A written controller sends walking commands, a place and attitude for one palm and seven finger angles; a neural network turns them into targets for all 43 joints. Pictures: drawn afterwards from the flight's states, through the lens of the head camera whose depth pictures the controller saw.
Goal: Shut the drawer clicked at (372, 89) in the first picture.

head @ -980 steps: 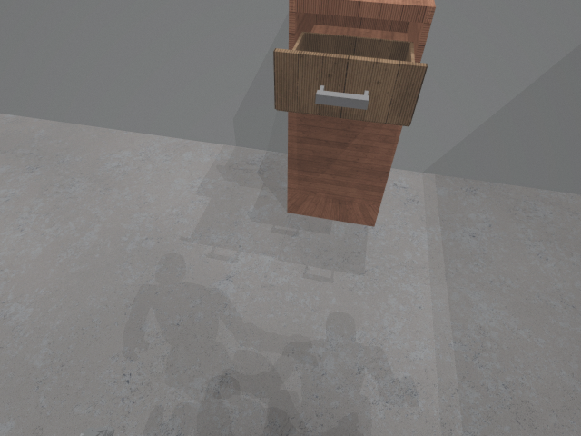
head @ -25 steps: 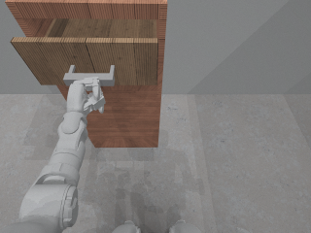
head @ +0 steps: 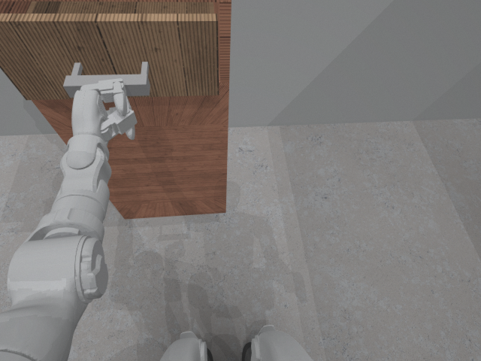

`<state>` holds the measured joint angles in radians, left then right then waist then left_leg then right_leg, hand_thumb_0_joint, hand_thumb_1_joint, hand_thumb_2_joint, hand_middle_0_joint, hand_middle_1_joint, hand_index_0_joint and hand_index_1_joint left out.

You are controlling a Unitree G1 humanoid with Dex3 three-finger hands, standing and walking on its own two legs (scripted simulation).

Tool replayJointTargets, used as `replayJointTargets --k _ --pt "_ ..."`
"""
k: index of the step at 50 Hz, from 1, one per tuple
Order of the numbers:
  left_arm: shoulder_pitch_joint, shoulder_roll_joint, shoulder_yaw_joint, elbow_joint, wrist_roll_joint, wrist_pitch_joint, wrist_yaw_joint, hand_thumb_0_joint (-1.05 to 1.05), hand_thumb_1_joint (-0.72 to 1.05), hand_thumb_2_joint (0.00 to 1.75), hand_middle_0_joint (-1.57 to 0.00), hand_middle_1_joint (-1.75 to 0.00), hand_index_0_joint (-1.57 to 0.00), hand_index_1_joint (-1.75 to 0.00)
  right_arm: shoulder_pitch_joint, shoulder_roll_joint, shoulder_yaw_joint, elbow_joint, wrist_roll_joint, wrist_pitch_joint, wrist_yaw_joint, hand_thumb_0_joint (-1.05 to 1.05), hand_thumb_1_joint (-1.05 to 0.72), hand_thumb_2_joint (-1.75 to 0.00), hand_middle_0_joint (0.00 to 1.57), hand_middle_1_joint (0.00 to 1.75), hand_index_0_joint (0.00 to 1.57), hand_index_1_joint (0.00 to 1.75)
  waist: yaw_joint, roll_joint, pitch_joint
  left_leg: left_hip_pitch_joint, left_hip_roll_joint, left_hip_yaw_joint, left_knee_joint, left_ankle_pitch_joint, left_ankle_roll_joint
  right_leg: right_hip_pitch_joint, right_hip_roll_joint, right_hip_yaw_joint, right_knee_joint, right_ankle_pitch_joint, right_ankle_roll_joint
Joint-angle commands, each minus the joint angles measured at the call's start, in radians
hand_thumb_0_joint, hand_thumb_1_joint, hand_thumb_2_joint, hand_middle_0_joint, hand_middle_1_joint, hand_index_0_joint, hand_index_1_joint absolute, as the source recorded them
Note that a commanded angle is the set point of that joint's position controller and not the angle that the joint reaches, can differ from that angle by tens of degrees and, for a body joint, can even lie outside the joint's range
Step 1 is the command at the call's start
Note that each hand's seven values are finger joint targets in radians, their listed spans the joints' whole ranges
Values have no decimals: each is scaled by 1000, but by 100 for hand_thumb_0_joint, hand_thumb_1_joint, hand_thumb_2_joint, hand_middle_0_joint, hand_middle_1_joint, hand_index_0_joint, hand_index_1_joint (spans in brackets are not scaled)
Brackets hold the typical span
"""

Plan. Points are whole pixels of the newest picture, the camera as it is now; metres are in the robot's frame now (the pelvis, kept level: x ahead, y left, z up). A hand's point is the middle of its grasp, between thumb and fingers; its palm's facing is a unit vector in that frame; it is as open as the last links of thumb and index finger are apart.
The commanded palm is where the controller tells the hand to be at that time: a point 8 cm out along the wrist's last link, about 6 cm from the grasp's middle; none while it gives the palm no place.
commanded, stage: push the drawer shut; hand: left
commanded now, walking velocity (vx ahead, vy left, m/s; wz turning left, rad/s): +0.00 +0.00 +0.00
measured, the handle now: (110, 76) +0.58 +0.18 +0.09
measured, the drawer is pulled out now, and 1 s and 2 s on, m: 0.04 0.00 0.00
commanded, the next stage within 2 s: pull the fist back off the drawer in 0.70 s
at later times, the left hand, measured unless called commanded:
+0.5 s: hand (124, 94) +0.55 +0.16 +0.08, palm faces +0.00 -1.00 -0.03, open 2.9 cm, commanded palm +0.56 +0.20 +0.09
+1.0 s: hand (124, 94) +0.55 +0.16 +0.08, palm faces +0.03 -1.00 -0.04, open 2.9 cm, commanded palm +0.56 +0.19 +0.09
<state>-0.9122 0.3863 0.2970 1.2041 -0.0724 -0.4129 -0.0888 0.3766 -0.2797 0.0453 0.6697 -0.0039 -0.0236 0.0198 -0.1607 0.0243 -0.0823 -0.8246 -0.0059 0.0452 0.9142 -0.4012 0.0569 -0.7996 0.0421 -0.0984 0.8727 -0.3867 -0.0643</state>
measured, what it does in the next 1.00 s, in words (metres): stands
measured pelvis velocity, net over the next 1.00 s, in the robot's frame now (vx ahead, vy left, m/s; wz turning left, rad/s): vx -0.01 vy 0.04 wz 0.01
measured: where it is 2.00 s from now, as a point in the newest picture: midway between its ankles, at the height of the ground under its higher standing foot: outside the picture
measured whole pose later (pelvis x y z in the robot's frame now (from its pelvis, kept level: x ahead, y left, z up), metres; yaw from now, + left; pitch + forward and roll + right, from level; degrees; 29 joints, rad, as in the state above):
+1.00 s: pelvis -0.01 +0.04 -0.02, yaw +0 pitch +23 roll -5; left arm -1.20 0.48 0.27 1.39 0.01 -0.37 0.01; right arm 0.46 -0.29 0.08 0.69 -0.07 -0.05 0.03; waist -0.26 0.04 -0.09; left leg -1.01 -0.03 0.02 1.00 -0.40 0.10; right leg -0.95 0.02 -0.12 0.91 -0.37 -0.02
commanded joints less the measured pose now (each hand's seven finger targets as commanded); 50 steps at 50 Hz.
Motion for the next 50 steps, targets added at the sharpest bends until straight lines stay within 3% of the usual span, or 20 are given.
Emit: replayJointTargets --k 1,2,4,5,6,16,19,20,21,25,26,28,30,33,36,38,44,46,47,50 --pt "-613 261 45 -223 -9 -58 14 0 90 90 -140 -160 -140 -160 164 -166 -55 -54 0 -19 -11 0 -90 -90 20 30 20 30 -61 53 -450 228 3 -86 -81 176 -4 191 -4 138 -129 198 49" --pt "-610 288 67 -208 -9 -55 14 0 90 90 -140 -160 -140 -160 169 -169 -55 -54 -1 -16 -12 0 -90 -90 20 30 20 30 -55 59 -447 217 3 -86 -78 180 -5 193 -4 139 -128 197 48" --pt "-638 270 46 -187 -7 -46 11 0 90 90 -140 -160 -140 -160 173 -170 -54 -55 -2 -14 -11 0 -90 -90 20 30 20 30 -77 54 -424 199 4 -86 -74 156 -2 167 -3 140 -134 173 51" --pt "-647 297 66 -171 -1 -44 14 0 90 90 -140 -160 -140 -160 182 -175 -54 -50 -4 -11 -12 0 -90 -90 20 30 20 30 -79 46 -415 196 6 -91 -70 158 -2 155 -2 134 -130 171 49" --pt "-666 281 47 -170 2 -43 13 0 90 90 -140 -160 -140 -160 186 -175 -51 -53 -5 -11 -11 0 -90 -90 20 30 20 30 -84 68 -414 205 7 -95 -75 156 -4 136 -1 128 -128 161 49" --pt "-747 351 93 -114 32 -27 32 0 90 90 -140 -160 -140 -160 248 -195 -52 -42 -28 10 -3 0 -90 -90 20 30 20 30 -111 111 -476 263 21 -126 -44 250 -10 47 7 95 -98 188 45" --pt "-793 317 60 -107 43 -21 35 0 90 90 -140 -160 -140 -160 261 -197 -52 -37 -36 17 2 0 -90 -90 20 30 20 30 -130 141 -473 299 30 -145 -38 263 -16 -20 9 81 -90 168 44" --pt "-815 307 60 -105 40 -21 38 0 90 90 -140 -160 -140 -160 264 -199 -55 -33 -36 19 1 0 -90 -90 20 30 20 30 -146 115 -458 299 32 -151 -34 258 -12 -41 11 80 -93 162 46" --pt "-840 338 75 -111 42 -21 44 0 90 90 -140 -160 -140 -160 273 -204 -55 -27 -36 21 -1 0 -90 -90 20 30 20 30 -148 115 -460 294 34 -155 -37 253 -13 -41 11 79 -93 153 48" --pt "-887 315 55 -117 51 -19 63 0 90 90 -140 -160 -140 -160 282 -205 -55 -20 -41 21 -2 0 -90 -90 20 30 20 30 -161 138 -464 323 40 -183 -45 217 -19 -93 9 67 -86 118 45" --pt "-908 321 57 -128 53 -21 71 0 90 90 -140 -160 -140 -160 283 -206 -54 -19 -42 20 -2 0 -90 -90 20 30 20 30 -163 174 -474 341 41 -185 -47 219 -23 -105 9 67 -87 114 46" --pt "-916 259 10 -107 56 -16 80 0 90 90 -140 -160 -140 -160 279 -204 -53 -12 -45 16 2 0 -90 -90 20 30 20 30 -175 191 -455 363 49 -211 -54 179 -30 -158 7 59 -82 91 44" --pt "-930 301 38 -98 58 -14 93 0 90 90 -140 -160 -140 -160 284 -214 -49 -8 -47 12 -3 0 -90 -90 20 30 20 30 -180 183 -430 359 54 -228 -68 149 -32 -178 6 53 -79 76 42" --pt "-971 249 -18 -117 63 -17 103 0 90 90 -140 -160 -140 -160 278 -215 -48 -6 -48 -2 -3 0 -90 -90 20 30 20 30 -195 209 -442 392 64 -257 -83 99 -40 -213 1 50 -74 55 45" --pt "-993 267 -9 -120 64 -19 119 0 90 90 -140 -160 -140 -160 283 -222 -44 -2 -49 -13 -6 0 -90 -90 20 30 20 30 -196 212 -456 404 68 -274 -93 75 -44 -225 1 47 -70 42 46" --pt "-1003 229 -44 -118 63 -17 120 0 90 90 -140 -160 -140 -160 275 -224 -44 5 -48 -25 -7 0 -90 -90 20 30 20 30 -209 210 -450 405 74 -283 -101 24 -44 -245 -2 48 -71 25 48" --pt "-997 262 -20 -108 66 -15 129 0 90 90 -140 -160 -140 -160 278 -232 -41 7 -51 -42 -10 0 -90 -90 20 30 20 30 -198 202 -447 391 71 -289 -112 -15 -44 -234 -6 46 -69 12 45" --pt "-1011 236 -32 -123 65 -22 128 0 90 90 -140 -160 -140 -160 284 -230 -43 6 -55 -41 -5 0 -90 -90 20 30 20 30 -198 221 -473 435 72 -299 -103 42 -54 -242 -4 43 -63 39 43" --pt "-1008 276 6 -124 69 -28 132 0 90 90 -140 -160 -140 -160 287 -232 -46 8 -58 -40 -3 0 -90 -90 20 30 20 30 -186 211 -482 426 71 -298 -94 53 -56 -231 -4 44 -59 45 42" --pt "-976 238 -17 -93 72 -27 129 0 90 90 -140 -160 -140 -160 290 -228 -47 3 -60 -33 4 0 -90 -90 20 30 20 30 -190 190 -457 410 68 -295 -90 66 -55 -228 -2 43 -60 50 41"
